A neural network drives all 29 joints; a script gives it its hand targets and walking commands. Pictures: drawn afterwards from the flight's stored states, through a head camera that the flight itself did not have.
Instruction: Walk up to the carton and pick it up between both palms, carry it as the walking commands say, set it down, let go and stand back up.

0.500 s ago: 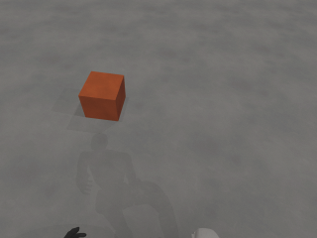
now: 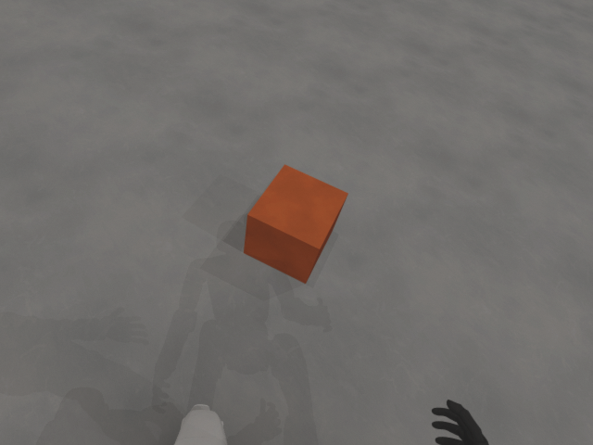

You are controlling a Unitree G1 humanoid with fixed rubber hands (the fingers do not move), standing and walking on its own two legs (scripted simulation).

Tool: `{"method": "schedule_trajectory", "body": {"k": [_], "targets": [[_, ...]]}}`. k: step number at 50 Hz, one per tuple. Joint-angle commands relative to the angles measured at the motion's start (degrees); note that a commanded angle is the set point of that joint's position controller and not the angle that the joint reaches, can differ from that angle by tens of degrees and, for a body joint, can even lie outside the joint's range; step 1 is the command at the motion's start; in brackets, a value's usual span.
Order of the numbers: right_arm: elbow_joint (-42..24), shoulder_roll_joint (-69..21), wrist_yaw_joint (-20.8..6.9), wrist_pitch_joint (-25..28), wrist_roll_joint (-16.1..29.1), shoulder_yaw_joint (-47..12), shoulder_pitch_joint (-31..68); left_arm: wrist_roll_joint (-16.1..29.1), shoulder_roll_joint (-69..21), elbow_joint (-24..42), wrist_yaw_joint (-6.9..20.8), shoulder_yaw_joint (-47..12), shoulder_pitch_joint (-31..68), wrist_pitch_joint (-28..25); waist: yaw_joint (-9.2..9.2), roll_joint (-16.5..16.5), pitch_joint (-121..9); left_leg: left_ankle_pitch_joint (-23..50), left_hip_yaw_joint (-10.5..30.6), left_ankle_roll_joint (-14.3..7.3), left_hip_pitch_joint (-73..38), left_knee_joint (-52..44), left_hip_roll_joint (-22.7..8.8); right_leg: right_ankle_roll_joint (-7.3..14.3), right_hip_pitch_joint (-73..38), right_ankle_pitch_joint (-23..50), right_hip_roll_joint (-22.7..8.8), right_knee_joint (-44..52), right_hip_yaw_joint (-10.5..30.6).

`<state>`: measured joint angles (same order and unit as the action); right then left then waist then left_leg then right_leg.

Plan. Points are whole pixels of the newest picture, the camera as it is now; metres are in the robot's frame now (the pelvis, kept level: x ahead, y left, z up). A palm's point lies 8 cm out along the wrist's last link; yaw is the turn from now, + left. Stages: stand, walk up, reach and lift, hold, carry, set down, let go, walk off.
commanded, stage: walk up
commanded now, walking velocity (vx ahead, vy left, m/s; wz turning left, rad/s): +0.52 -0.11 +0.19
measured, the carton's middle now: (295, 223) +0.91 -0.07 -0.62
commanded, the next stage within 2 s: none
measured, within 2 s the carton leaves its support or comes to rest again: neither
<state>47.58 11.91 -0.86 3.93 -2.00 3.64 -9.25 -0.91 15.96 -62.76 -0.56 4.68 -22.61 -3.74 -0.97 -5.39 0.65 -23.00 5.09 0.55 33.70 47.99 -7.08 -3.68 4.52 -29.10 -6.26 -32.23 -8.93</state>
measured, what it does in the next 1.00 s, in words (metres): climbs: left foot, then right foot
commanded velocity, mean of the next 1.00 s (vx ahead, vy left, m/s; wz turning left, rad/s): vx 0.39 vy -0.14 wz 0.07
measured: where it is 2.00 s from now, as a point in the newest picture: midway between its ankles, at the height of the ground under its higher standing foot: (247, 310)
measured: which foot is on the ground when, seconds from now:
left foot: up 0.00-0.00, down 0.02-0.40, up 0.42-0.74, down 0.76-1.00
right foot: down 0.00-0.02, up 0.04-0.40, down 0.42-0.76, up 0.78-0.98, down 1.00-1.00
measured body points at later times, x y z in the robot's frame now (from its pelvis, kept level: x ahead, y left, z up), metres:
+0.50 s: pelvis +0.38 +0.03 +0.00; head +0.40 +0.04 +0.45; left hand +0.49 +0.27 -0.14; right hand +0.35 -0.24 -0.14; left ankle +0.21 +0.16 -0.62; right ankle +0.48 -0.08 -0.71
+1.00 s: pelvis +0.59 +0.09 +0.05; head +0.60 +0.13 +0.49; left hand +0.62 +0.33 -0.13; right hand +0.60 -0.15 -0.09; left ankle +0.61 +0.14 -0.71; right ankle +0.60 -0.11 -0.60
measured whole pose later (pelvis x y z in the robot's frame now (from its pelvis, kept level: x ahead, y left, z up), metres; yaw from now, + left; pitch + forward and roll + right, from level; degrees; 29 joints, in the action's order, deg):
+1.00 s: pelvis +0.59 +0.09 +0.05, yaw +3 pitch -1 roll -6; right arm 58.7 8.9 1.5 4.1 -0.8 2.5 -18.8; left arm -2.1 12.1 -59.0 0.8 5.8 -14.1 0.1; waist 2.1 1.2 2.1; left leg -10.5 -6.8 -4.7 11.7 22.7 -4.5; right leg -2.4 28.7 -16.8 -3.9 -62.1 -3.0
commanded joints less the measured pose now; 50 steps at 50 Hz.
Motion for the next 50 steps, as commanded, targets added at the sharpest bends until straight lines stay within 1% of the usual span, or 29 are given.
{"method": "schedule_trajectory", "body": {"k": [1,2,4,5,6,11,13,15,16,17,18,19,22,23,25,26,28,31,34,35,36,37,38,40,42,45,46,47,50], "targets": [[7.19,14.09,1.36,-1.89,0.18,4.34,-23.11,-0.62,3.61,6.83,2.51,0.02,0.53,-1.25,7.23,29.17,-12.06,0.78,28.34,-12.72,-43.35,-27.57,-16.59,2.04,37.90,-4.88,0.10,-45.96,9.94],[5.50,11.49,1.30,-1.22,0.33,3.46,-17.93,-0.68,4.15,8.10,2.91,0.57,7.98,-2.07,8.68,15.24,-12.08,4.81,27.40,-11.99,-41.03,-24.93,-15.12,2.87,37.66,-1.93,0.16,-47.15,11.08],[5.27,9.99,0.80,0.96,-0.15,2.62,-16.19,-0.03,0.01,9.38,2.29,-0.34,11.82,-1.81,7.66,7.93,-5.52,24.39,16.68,-8.89,-37.08,-21.61,-14.01,3.34,42.14,4.33,-1.24,-43.96,8.13],[6.03,9.97,0.73,1.64,-0.48,2.73,-16.74,-0.19,-1.81,8.51,2.24,-1.11,11.50,-1.28,6.95,10.85,-4.18,33.85,12.72,-7.54,-36.95,-20.71,-13.63,3.34,41.06,3.99,-2.60,-42.11,6.98],[6.11,10.14,0.52,1.71,0.11,2.59,-16.46,-0.78,-3.62,8.52,1.70,-1.67,10.97,-0.92,6.32,6.96,-4.35,35.19,13.08,-8.65,-38.92,-21.36,-13.48,4.07,41.15,2.84,-2.35,-40.27,6.75],[8.50,6.88,1.29,2.58,-0.59,1.14,-15.81,-0.95,-2.97,11.56,2.79,-0.69,19.37,0.38,5.32,7.60,2.03,37.69,7.69,-7.11,-35.18,-27.99,-11.06,3.69,38.81,8.49,-2.21,-22.72,5.62],[6.71,7.47,1.79,2.81,-0.27,1.29,-7.61,-0.65,-3.36,13.90,3.11,-1.18,18.99,-0.18,0.63,7.85,3.49,33.49,0.76,-5.12,-28.44,-30.60,-6.88,4.00,30.66,15.15,-0.82,-5.81,4.57],[9.62,6.83,1.68,2.79,2.08,0.42,-8.13,-0.72,-2.11,11.41,3.32,0.30,12.51,0.13,-3.43,9.22,0.43,47.07,-3.37,-4.61,-20.47,-26.57,-4.77,4.84,9.44,25.47,4.99,-4.13,-2.24],[8.61,10.57,1.41,2.76,1.19,1.82,-4.08,-0.11,-0.46,8.63,2.57,0.69,2.52,0.25,-7.88,14.34,-4.26,45.66,-4.77,-3.57,-20.12,-19.58,-3.59,5.44,0.76,30.02,3.94,0.29,-1.07],[8.66,7.22,1.55,2.76,1.41,1.27,-6.50,-0.84,3.41,4.85,1.83,1.99,-7.50,0.20,-10.37,9.92,-9.12,42.09,-5.40,-1.99,-14.34,-4.13,-0.91,7.82,-11.90,28.86,1.22,-0.04,3.41],[7.87,5.21,1.16,2.85,2.24,0.74,-7.15,-2.02,8.64,1.19,0.71,3.18,-16.62,0.06,-13.60,-9.72,-17.25,14.12,-6.12,-1.05,-5.16,16.27,6.69,12.53,-23.81,35.80,-10.59,3.21,16.32],[6.41,4.59,1.27,2.51,2.56,1.09,-8.56,-2.12,9.52,0.38,0.22,3.59,-14.87,0.14,-9.04,-15.67,-22.20,-11.33,-3.96,-1.69,3.03,27.03,10.43,18.85,-30.46,40.70,-16.42,7.19,32.89],[6.94,1.74,0.68,2.11,0.48,0.50,-9.05,-1.70,6.40,6.62,0.13,1.79,1.68,-0.43,-2.49,0.35,-7.13,-2.59,-3.55,-1.45,7.70,33.95,3.78,16.80,-8.24,25.21,-15.80,14.19,30.69],[7.67,-0.87,0.32,1.44,-0.73,0.10,-9.61,-0.69,3.95,6.86,-0.05,1.54,5.01,-0.20,-0.76,3.84,-1.28,3.19,-2.30,-1.13,2.90,31.89,0.44,15.12,4.66,21.55,-16.01,16.60,25.53],[7.44,-1.09,0.54,0.22,-0.10,-0.81,-10.81,0.21,0.55,7.69,0.87,1.17,8.75,0.12,1.36,5.51,2.19,0.56,-4.62,-0.24,-1.27,18.80,-2.39,14.35,11.12,17.32,-13.95,19.85,20.40],[7.74,0.02,0.51,-0.58,-0.61,-0.71,-10.30,0.02,-1.09,7.65,1.19,0.65,9.88,-0.07,2.35,3.86,1.36,0.25,-6.18,-0.87,-7.12,12.05,-1.40,12.86,15.87,16.14,-9.47,20.37,14.02],[6.11,0.31,0.51,-2.07,-0.48,-1.21,-8.20,-0.50,-0.61,6.32,1.17,0.09,10.13,0.49,4.08,2.30,3.95,-0.31,-8.08,-1.73,-15.27,5.10,-0.74,12.79,25.83,15.11,-7.81,22.36,10.64],[3.20,-1.37,0.24,-2.41,0.47,-1.29,-3.65,-0.82,1.68,5.57,1.20,1.03,7.12,0.66,2.66,2.18,2.83,6.26,-8.52,-1.85,-17.55,-1.37,-0.04,12.36,26.59,2.82,-6.86,22.34,11.36],[6.44,1.73,1.13,-2.11,0.67,0.74,-12.21,-0.56,0.70,6.25,1.32,1.30,7.73,1.43,7.29,6.80,-0.94,9.91,-9.82,-2.23,-32.51,-10.39,2.23,10.36,30.97,0.21,-3.40,8.73,7.10],[7.34,5.96,1.82,-1.62,-0.26,2.08,-17.03,-0.48,-0.96,6.30,1.68,0.82,7.35,1.44,9.91,16.32,-1.70,2.10,-2.59,-3.41,-35.32,-21.32,-3.67,7.77,32.59,1.65,1.08,-3.63,1.46],[8.86,13.90,2.66,-1.44,-0.12,3.42,-22.69,-0.61,-3.51,8.47,2.01,0.15,5.56,1.97,10.77,31.16,-2.95,-6.00,20.10,-7.13,-35.14,-36.21,-20.80,3.33,38.23,-3.84,6.64,-22.42,-1.04],[6.53,15.53,3.20,-1.87,0.99,3.10,-16.22,-1.08,-1.03,6.73,2.15,1.16,2.84,2.67,6.40,24.79,0.01,-8.70,27.98,-8.44,-27.64,-40.39,-23.80,2.33,36.38,-2.07,3.53,-31.89,7.22],[4.96,11.95,3.34,-1.52,1.82,2.04,-10.11,-1.55,-1.31,5.55,2.53,1.61,-0.20,3.05,2.58,17.69,0.46,1.50,23.44,-7.24,-25.63,-36.64,-22.47,2.16,33.43,2.91,1.39,-32.18,9.01],[5.79,5.96,2.83,0.19,2.00,0.76,-7.42,-1.10,-2.79,4.69,2.19,1.10,-0.30,3.08,1.73,10.31,-1.16,20.62,13.37,-6.46,-28.76,-33.42,-16.35,1.29,31.75,8.23,0.02,-31.82,8.51],[6.67,3.85,2.60,0.98,1.79,0.21,-9.54,-1.32,-4.23,3.04,2.06,1.00,-1.73,3.48,1.54,12.91,0.60,23.97,5.49,-3.84,-23.55,-33.87,-13.15,1.20,27.05,10.75,0.00,-31.06,7.79],[9.40,2.60,2.52,1.32,0.88,-0.36,-12.57,-1.32,-5.93,2.03,1.26,0.62,-1.86,4.40,1.27,8.13,-0.41,46.66,0.30,-5.11,-27.92,-31.73,-12.29,0.80,24.65,13.03,1.35,-31.17,6.66],[9.70,2.86,2.18,1.09,1.47,-0.54,-13.90,-1.18,-4.54,2.26,1.16,1.09,-0.09,4.38,1.73,5.16,-0.38,49.17,-2.61,-3.59,-29.55,-29.69,-8.96,1.19,26.90,12.62,2.67,-31.92,5.48],[10.35,3.36,2.15,1.18,1.12,-0.15,-13.87,-0.59,-5.30,1.98,1.21,0.91,-0.75,4.85,0.59,11.53,-0.34,54.22,-4.79,-2.68,-32.18,-29.57,-8.16,1.60,28.81,13.99,2.20,-31.27,5.41],[11.27,1.86,2.11,0.91,1.20,-1.29,-14.61,0.10,-5.83,1.82,0.41,-0.01,1.76,6.33,0.83,14.32,-0.88,63.19,-7.35,-2.29,-31.36,-27.97,-6.22,0.97,23.91,16.38,3.79,-26.51,4.69]]}}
